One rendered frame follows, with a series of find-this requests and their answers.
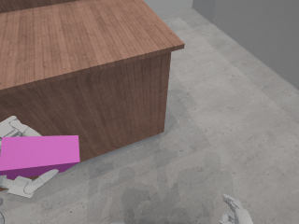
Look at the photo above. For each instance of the sponge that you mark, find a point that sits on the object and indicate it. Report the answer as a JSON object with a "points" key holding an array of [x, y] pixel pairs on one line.
{"points": [[35, 155]]}

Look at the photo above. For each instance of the right robot hand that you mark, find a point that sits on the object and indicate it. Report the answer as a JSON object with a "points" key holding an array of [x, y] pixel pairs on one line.
{"points": [[241, 216]]}

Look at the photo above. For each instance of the table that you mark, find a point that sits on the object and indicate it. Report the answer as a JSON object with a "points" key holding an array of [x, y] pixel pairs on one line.
{"points": [[98, 69]]}

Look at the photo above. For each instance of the left robot hand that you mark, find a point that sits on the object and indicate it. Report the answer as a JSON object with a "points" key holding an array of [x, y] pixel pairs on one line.
{"points": [[21, 186]]}

